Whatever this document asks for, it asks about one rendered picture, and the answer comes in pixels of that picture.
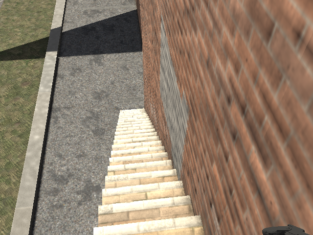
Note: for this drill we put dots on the stairs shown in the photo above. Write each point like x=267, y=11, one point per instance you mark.
x=142, y=194

